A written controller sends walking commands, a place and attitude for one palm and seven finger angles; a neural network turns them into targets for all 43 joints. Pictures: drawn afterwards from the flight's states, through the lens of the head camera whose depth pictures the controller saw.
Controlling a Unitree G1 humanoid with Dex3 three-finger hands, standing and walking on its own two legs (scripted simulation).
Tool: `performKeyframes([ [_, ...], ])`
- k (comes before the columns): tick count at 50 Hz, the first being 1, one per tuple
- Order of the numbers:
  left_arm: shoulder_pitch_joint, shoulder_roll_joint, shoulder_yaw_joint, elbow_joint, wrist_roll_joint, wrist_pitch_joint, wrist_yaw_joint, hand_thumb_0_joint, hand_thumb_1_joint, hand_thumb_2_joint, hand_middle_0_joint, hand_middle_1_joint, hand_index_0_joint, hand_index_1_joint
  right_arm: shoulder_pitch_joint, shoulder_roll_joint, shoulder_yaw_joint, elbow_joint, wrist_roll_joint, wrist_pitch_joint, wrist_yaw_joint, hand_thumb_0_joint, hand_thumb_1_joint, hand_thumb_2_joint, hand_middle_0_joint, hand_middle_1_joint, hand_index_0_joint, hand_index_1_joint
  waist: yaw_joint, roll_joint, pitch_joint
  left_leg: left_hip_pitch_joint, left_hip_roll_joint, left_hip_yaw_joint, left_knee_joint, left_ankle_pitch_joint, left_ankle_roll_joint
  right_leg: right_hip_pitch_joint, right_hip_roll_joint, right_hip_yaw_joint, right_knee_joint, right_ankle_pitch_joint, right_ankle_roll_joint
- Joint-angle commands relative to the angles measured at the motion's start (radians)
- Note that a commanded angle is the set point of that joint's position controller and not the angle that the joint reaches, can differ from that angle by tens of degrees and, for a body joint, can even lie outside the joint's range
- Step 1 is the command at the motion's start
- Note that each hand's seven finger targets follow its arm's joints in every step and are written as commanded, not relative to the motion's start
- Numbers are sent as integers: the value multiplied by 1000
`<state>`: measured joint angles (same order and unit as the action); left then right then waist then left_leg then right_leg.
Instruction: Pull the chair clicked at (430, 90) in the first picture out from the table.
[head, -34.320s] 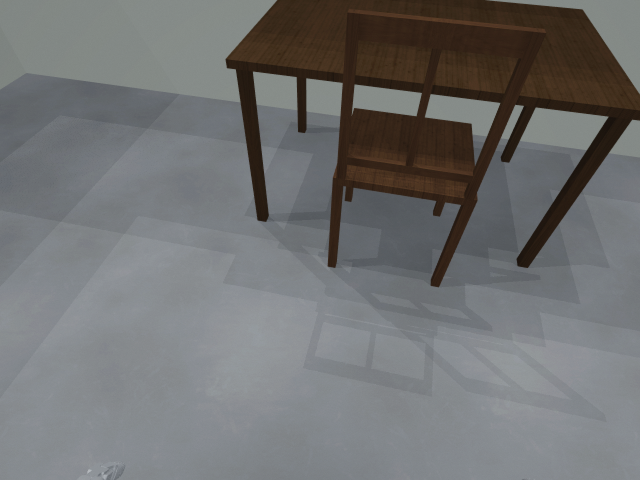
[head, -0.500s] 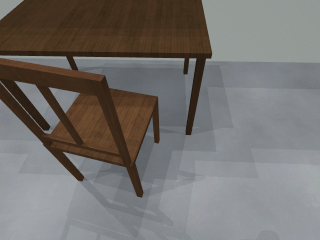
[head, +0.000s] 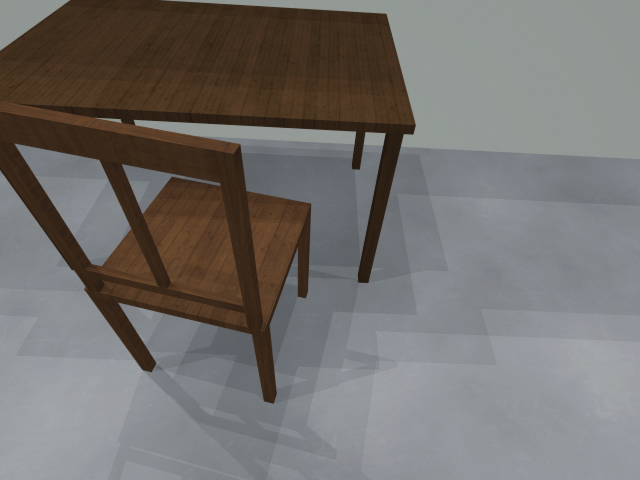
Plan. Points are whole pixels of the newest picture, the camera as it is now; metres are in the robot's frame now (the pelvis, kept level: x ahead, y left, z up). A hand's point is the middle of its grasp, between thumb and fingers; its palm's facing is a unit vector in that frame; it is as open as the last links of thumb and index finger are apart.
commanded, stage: come to a stop and stand still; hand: left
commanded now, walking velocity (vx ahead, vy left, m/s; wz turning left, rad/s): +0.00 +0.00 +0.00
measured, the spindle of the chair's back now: (141, 231) +0.52 +0.36 -0.06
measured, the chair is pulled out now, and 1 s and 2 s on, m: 0.25 0.25 0.25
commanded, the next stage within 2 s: look again from close up in 0.14 s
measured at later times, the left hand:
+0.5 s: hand out of the picture -0.02 +0.16 -0.18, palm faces +0.03 -0.99 -0.15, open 7.4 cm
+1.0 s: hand out of the picture +0.00 +0.17 -0.18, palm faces +0.03 -0.98 -0.18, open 7.4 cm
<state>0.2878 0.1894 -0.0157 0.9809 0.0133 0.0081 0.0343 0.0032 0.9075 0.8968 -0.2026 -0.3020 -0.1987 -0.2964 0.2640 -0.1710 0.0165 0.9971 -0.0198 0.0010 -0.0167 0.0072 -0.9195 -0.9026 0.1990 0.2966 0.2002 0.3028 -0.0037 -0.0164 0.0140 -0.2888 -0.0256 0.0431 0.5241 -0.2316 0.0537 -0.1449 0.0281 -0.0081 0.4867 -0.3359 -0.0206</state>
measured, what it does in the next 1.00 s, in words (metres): stands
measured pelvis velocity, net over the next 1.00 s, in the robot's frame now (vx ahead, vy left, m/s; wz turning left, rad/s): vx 0.02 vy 0.00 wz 0.01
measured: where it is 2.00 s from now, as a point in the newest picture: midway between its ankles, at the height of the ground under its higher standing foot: outside the picture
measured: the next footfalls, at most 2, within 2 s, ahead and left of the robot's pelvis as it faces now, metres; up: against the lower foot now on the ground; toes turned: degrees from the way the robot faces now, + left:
none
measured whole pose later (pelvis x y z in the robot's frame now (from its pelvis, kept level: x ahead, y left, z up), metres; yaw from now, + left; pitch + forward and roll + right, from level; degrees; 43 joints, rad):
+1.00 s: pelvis +0.02 +0.00 +0.00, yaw +1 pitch +0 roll +0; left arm 0.32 0.16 -0.02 1.11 0.01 -0.01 0.04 0.00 0.91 0.90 -0.20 -0.30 -0.20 -0.30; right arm 0.27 -0.15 0.03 1.13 -0.01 -0.02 -0.03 0.01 -0.92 -0.90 0.20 0.30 0.20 0.30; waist 0.01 -0.03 0.02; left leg -0.23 -0.05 0.04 0.45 -0.22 0.05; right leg -0.08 0.01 -0.01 0.42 -0.34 -0.02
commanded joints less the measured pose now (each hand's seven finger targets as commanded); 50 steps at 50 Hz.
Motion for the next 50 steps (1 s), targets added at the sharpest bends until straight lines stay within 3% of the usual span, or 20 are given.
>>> performKeyframes([
  [1,71,101,21,-14,3,-22,2,0,900,900,-200,-300,-200,-300,21,-139,-27,-27,4,-24,-6,0,-900,-900,200,300,200,300,8,32,37,-2,133,-209,-204,-144,30,-75,-82,71,-90,-23,-26],
  [6,103,85,14,35,2,-27,1,0,900,900,-200,-300,-200,-300,23,-132,-21,12,9,-30,-9,0,-900,-900,200,300,200,300,14,40,31,26,134,-202,-205,-70,32,-63,-93,67,-99,34,-21],
  [11,122,78,7,82,-1,-35,5,0,900,900,-200,-300,-200,-300,41,-117,-15,57,15,-36,-13,0,-900,-900,200,300,200,300,7,4,5,97,122,-156,-150,117,25,-55,-114,81,-115,129,-17],
  [16,133,70,5,109,-2,-34,10,0,900,900,-200,-300,-200,-300,38,-108,-13,82,17,-37,-16,0,-900,-900,200,300,200,300,7,12,22,108,122,-145,-142,174,22,-55,-117,82,-117,158,-13],
  [37,120,58,10,113,-1,-29,12,0,900,900,-200,-300,-200,-300,40,-94,-11,100,13,-37,-21,0,-900,-900,200,300,200,300,10,25,39,110,120,-151,-148,208,20,-44,-121,69,-120,158,-11],
  [50,127,52,12,119,-2,-30,11,0,900,900,-200,-300,-200,-300,53,-87,-7,114,15,-36,-22,0,-900,-900,200,300,200,300,12,3,43,110,117,-147,-145,225,17,-28,-125,66,-130,180,-11],
])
